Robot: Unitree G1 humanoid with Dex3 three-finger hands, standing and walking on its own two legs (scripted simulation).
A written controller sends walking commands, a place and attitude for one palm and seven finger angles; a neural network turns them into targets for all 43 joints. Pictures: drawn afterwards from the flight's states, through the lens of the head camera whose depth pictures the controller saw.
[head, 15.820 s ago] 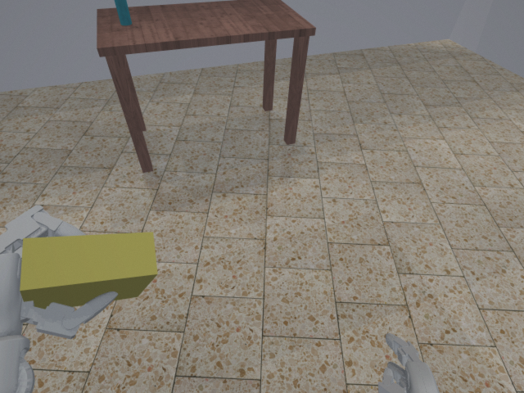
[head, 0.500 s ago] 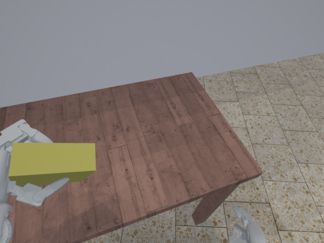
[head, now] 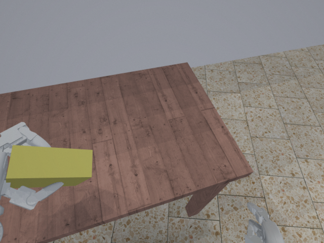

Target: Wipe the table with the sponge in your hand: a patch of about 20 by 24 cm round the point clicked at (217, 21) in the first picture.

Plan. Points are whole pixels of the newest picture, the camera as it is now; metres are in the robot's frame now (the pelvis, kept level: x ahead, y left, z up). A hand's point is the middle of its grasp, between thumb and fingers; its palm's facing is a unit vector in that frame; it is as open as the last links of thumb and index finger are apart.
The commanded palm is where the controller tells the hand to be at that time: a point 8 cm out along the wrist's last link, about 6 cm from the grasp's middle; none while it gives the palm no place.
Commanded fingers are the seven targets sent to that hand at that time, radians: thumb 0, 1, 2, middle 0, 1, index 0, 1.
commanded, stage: come to a stop and stand still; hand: left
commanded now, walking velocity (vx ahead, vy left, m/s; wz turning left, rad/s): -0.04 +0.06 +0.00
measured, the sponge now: (61, 169) +0.23 +0.22 +0.10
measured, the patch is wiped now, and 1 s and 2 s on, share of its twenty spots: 0.00 0.00 0.00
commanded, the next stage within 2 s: look again from close up in 0.88 s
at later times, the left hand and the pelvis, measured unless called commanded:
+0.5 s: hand out of the picture +0.17 +0.28 +0.15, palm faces +0.36 -0.86 -0.36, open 9.5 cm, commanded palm +0.11 +0.31 +0.18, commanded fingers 0.00 0.10 1.30 -1.20 -1.60 -1.20 -1.60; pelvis -0.04 +0.03 +0.00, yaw +1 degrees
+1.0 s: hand out of the picture +0.20 +0.30 +0.18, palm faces +0.39 -0.78 -0.48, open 9.5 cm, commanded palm +0.12 +0.30 +0.18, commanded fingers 0.00 0.10 1.30 -1.20 -1.60 -1.20 -1.60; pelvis -0.04 +0.03 +0.00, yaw -1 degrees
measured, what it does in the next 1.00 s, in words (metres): stands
